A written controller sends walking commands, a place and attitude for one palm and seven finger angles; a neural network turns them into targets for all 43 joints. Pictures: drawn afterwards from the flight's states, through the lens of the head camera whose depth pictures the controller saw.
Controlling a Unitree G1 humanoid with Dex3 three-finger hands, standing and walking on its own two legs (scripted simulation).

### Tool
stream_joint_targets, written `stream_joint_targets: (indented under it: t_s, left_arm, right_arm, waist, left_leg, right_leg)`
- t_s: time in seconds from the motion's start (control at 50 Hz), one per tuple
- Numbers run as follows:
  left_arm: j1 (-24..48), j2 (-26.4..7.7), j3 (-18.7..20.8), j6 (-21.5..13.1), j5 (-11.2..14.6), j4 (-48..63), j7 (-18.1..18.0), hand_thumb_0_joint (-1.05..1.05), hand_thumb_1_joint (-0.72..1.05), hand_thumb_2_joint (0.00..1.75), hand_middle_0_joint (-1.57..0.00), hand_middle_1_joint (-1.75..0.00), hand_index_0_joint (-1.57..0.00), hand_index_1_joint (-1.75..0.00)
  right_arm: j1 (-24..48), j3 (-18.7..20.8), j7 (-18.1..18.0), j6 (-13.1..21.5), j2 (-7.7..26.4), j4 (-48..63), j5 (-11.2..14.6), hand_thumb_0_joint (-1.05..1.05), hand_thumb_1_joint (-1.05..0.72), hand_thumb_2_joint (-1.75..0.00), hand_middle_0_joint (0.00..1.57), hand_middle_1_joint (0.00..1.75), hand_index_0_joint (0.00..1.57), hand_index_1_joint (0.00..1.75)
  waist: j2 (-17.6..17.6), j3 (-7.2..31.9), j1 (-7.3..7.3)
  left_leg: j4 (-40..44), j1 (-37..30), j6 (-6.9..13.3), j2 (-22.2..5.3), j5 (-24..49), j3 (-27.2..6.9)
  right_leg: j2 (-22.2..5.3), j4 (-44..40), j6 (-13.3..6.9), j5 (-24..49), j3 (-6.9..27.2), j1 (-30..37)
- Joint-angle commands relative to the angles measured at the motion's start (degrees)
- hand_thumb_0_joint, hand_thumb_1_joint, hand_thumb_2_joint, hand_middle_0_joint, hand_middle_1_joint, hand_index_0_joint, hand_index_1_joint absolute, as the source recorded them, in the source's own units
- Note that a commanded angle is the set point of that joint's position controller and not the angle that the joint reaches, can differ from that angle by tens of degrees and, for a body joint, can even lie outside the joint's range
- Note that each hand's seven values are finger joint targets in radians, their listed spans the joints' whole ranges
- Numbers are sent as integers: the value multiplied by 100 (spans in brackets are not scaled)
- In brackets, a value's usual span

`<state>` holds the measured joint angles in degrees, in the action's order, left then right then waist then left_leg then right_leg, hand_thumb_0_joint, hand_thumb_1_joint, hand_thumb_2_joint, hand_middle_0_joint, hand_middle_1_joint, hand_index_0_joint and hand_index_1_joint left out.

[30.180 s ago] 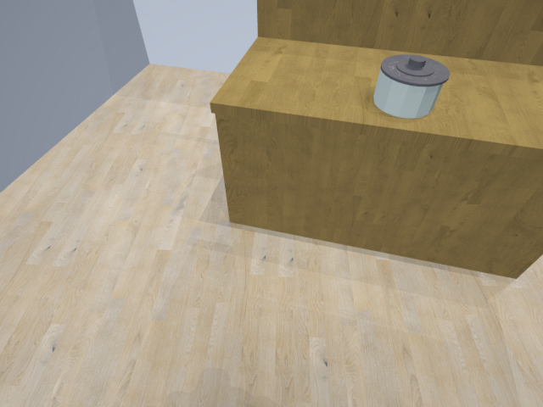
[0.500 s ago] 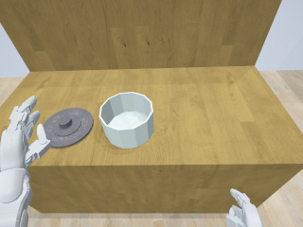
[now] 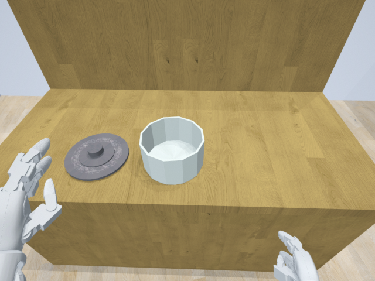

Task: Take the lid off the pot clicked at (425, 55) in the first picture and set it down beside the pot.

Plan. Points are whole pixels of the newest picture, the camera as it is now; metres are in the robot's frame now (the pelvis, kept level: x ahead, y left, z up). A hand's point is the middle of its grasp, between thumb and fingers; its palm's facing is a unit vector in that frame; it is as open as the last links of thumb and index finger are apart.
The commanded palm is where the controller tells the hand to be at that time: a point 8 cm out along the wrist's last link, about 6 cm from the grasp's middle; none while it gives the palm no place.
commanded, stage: draw the hand back to the body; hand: left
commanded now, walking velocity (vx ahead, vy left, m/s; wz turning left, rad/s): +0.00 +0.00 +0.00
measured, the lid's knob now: (95, 149) +0.50 +0.37 -0.06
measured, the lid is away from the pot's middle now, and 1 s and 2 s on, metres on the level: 0.26 0.26 0.26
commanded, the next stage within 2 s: step back with the hand held close in 0.08 s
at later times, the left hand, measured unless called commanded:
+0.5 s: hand (47, 216) +0.17 +0.26 +0.13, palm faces +0.21 -0.86 -0.46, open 7.4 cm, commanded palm +0.11 +0.31 +0.17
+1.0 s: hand (12, 259) +0.10 +0.26 +0.14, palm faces +0.31 -0.84 -0.44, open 7.4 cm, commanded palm +0.04 +0.31 +0.17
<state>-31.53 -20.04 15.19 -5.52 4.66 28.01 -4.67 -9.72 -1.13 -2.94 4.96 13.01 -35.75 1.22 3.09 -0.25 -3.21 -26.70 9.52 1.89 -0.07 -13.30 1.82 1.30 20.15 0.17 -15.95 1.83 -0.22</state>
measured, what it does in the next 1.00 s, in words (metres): shifts its weight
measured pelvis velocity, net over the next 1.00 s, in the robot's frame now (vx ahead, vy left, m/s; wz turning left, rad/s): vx -0.09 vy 0.03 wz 0.00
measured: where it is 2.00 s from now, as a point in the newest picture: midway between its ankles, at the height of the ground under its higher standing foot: outside the picture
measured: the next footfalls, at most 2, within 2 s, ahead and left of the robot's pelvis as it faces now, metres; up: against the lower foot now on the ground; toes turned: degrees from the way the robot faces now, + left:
left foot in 1.42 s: -0.04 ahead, +0.13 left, +0.00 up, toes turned +3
right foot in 1.70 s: -0.19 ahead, -0.11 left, +0.00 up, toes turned -6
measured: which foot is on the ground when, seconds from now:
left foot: down 0.00-1.00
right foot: down 0.00-1.00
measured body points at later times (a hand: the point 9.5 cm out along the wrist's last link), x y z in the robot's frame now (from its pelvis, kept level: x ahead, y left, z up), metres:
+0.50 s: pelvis -0.03 +0.03 -0.01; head +0.00 +0.04 +0.44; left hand +0.16 +0.30 +0.16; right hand +0.15 -0.20 -0.08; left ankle +0.02 +0.09 -0.74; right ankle -0.05 -0.13 -0.74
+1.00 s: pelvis -0.09 +0.03 -0.02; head -0.07 +0.05 +0.43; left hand +0.08 +0.31 +0.17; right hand +0.08 -0.21 -0.08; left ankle +0.02 +0.10 -0.74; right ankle -0.05 -0.13 -0.74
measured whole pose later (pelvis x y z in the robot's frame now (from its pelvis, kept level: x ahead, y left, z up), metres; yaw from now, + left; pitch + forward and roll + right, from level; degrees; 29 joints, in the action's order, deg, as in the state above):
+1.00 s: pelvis -0.09 +0.03 -0.02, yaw +0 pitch -1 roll -3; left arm -35.2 -22.1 20.4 -11.6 1.8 35.3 -5.7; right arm -13.4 -0.3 -3.6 6.2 11.8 -31.1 1.3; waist 0.6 -3.2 -0.3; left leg -35.7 24.7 4.1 -0.7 -12.2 2.8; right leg 0.1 31.0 2.4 -13.6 -1.0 -16.1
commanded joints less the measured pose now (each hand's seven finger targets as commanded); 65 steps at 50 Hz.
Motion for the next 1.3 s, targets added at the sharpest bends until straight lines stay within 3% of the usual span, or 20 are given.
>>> stream_joint_targets:
  t_s: [0.0, 0.08, 0.16, 0.18, 0.2, 0.24, 0.32, 0.46, 0.5, 0.52, 0.6, 0.72, 0.8, 0.98, 1.08, 1.14, 1.18, 1.2, 1.24, 1.28]
  left_arm:
    - [676, -1003, 761, -338, 3, 1105, -137, 0, 90, 90, -20, -30, -20, -30]
    - [468, -813, 571, -356, -38, 1265, -123, 0, 90, 90, -20, -30, -20, -30]
    - [461, -976, 691, -394, -91, 1582, -185, 0, 90, 90, -20, -30, -20, -30]
    - [1510, -1985, 1795, -686, -11, 2193, -196, 0, 90, 90, -20, -30, -20, -30]
    - [1533, -2004, 1847, -801, -1, 1947, -170, 0, 90, 90, -20, -30, -20, -30]
    - [679, -1241, 1287, -734, -53, 1119, -54, 0, 90, 90, -20, -30, -20, -30]
    - [-65, -737, 868, -730, -114, 913, 105, 0, 90, 90, -20, -30, -20, -30]
    - [-597, -1299, 1396, -860, -184, 2142, 25, 0, 90, 90, -20, -30, -20, -30]
    - [-589, -1589, 1628, -882, -170, 2474, -53, 0, 90, 90, -20, -30, -20, -30]
    - [-729, -1454, 1572, -890, -162, 2452, -71, 0, 90, 90, -20, -30, -20, -30]
    - [-691, -1402, 1593, -926, -169, 2422, -138, 0, 90, 90, -20, -30, -20, -30]
    - [-516, -1077, 1392, -898, -190, 1572, -152, 0, 90, 90, -20, -30, -20, -30]
    - [-247, -1215, 1377, -939, -237, 1647, -159, 0, 90, 90, -20, -30, -20, -30]
    - [-293, -1267, 1372, -1113, -270, 2267, -264, 0, 90, 90, -20, -30, -20, -30]
    - [-427, -1293, 1590, -1222, -360, 2243, -264, 0, 90, 90, -20, -30, -20, -30]
    - [-325, -1293, 1607, -1241, -355, 2130, -229, 0, 90, 90, -20, -30, -20, -30]
    - [-318, -1328, 1613, -1250, -299, 2010, -223, 0, 90, 90, -20, -30, -20, -30]
    - [-317, -1462, 1668, -1249, -264, 2004, -236, 0, 90, 90, -20, -30, -20, -30]
    - [-114, -1328, 1399, -1247, -232, 1898, -271, 0, 90, 90, -20, -30, -20, -30]
    - [92, -1253, 1244, -1128, -243, 1808, -299, 0, 90, 90, -20, -30, -20, -30]
  right_arm:
    - [831, 248, -77, 289, 674, 927, -2, 0, -90, -90, 20, 30, 20, 30]
    - [857, 231, -71, 317, 657, 976, -32, 0, -90, -90, 20, 30, 20, 30]
    - [824, 215, -40, 411, 663, 966, -60, 0, -90, -90, 20, 30, 20, 30]
    - [746, 167, -81, 290, 669, 1196, -17, 0, -90, -90, 20, 30, 20, 30]
    - [727, 101, -104, 243, 551, 1052, -54, 0, -90, -90, 20, 30, 20, 30]
    - [623, 149, -77, 198, 551, 954, -58, 0, -90, -90, 20, 30, 20, 30]
    - [503, 250, -13, 130, 672, 1125, -35, 0, -90, -90, 20, 30, 20, 30]
    - [477, 338, -1, 51, 644, 1422, -3, 0, -90, -90, 20, 30, 20, 30]
    - [462, 367, -17, 68, 689, 1470, 7, 0, -90, -90, 20, 30, 20, 30]
    - [401, 363, -22, 84, 640, 1431, 5, 0, -90, -90, 20, 30, 20, 30]
    - [234, 443, -30, 250, 692, 1380, 1, 0, -90, -90, 20, 30, 20, 30]
    - [92, 477, -73, 338, 724, 1351, 72, 0, -90, -90, 20, 30, 20, 30]
    - [142, 494, -102, 364, 733, 1414, 65, 0, -90, -90, 20, 30, 20, 30]
    - [168, 431, -121, 514, 651, 1392, -27, 0, -90, -90, 20, 30, 20, 30]
    - [166, 512, -115, 584, 743, 1431, -17, 0, -90, -90, 20, 30, 20, 30]
    - [81, 544, -78, 588, 721, 1413, 6, 0, -90, -90, 20, 30, 20, 30]
    - [29, 580, -56, 578, 651, 1377, 17, 0, -90, -90, 20, 30, 20, 30]
    - [-43, 599, -54, 559, 617, 1328, -8, 0, -90, -90, 20, 30, 20, 30]
    - [-66, 599, -56, 522, 479, 1137, -33, 0, -90, -90, 20, 30, 20, 30]
    - [18, 536, -7, 437, 335, 946, -57, 0, -90, -90, 20, 30, 20, 30]
  waist:
    - [-95, 86, 101]
    - [132, 195, 50]
    - [305, 384, 10]
    - [196, -209, 70]
    - [84, -250, 109]
    - [-482, -353, 200]
    - [-56, 309, 192]
    - [51, 965, 127]
    - [380, 993, 122]
    - [547, 945, 126]
    - [879, 770, 189]
    - [-74, 244, 315]
    - [-381, 52, 349]
    - [234, 306, 312]
    - [1068, 328, 270]
    - [794, 240, 270]
    - [65, 183, 286]
    - [-503, 218, 331]
    - [-1341, 88, 442]
    - [-1767, 175, 522]
  left_leg:
    - [387, -838, -4, -291, 680, -205]
    - [418, -864, -11, -272, 549, -240]
    - [454, -833, -45, -286, 608, -333]
    - [358, -365, 148, -366, 84, -355]
    - [305, -252, 142, -338, -77, -398]
    - [179, -248, 144, -373, 72, -413]
    - [210, -399, 207, -525, 785, -359]
    - [282, -158, 304, -813, 1713, -638]
    - [377, 85, 335, -912, 1678, -798]
    - [398, 148, 341, -947, 1616, -811]
    - [548, 410, 367, -1114, 810, -931]
    - [596, 1294, 254, -971, -1480, -936]
    - [433, 1434, 220, -803, -2121, -915]
    - [285, 1476, 216, -805, -1597, -899]
    - [1069, 2710, 379, -1319, -2853, -1257]
    - [925, 2918, 337, -1318, -2968, -1138]
    - [149, 2348, 149, -950, -2543, -720]
    - [-359, 1830, 29, -660, -2372, -517]
    - [-2260, 733, -214, -140, -1624, -124]
    - [-3333, 518, -230, -64, -1372, -247]
  right_leg:
    - [-77, -468, -210, 887, -307, -1192]
    - [-85, -448, -218, 742, -301, -1152]
    - [-63, -346, -257, 814, -311, -1014]
    - [-298, -502, -204, 1134, 313, -1372]
    - [-436, -525, -245, 1175, 362, -1408]
    - [-500, -521, -196, 1232, 425, -1564]
    - [-459, -87, -50, 1516, 126, -1296]
    - [-311, 707, 57, 1338, -159, -1009]
    - [-280, 918, 68, 1020, -182, -927]
    - [-260, 984, 69, 765, -222, -980]
    - [-253, 1070, 64, -82, -300, -1104]
    - [-343, 770, 26, 81, -218, -1114]
    - [-448, 485, -50, -381, 8, -1498]
    - [-507, 719, -109, 135, 87, -1468]
    - [-99, 1762, 39, -175, -296, -461]
    - [-87, 1796, -11, -391, -325, -457]
    - [-372, 1056, -182, -648, -26, -1214]
    - [-638, 476, -317, -1025, 380, -1865]
    - [-1649, -563, -772, -1648, 1468, -3439]
    - [-2127, -659, -986, -1031, 1514, -3692]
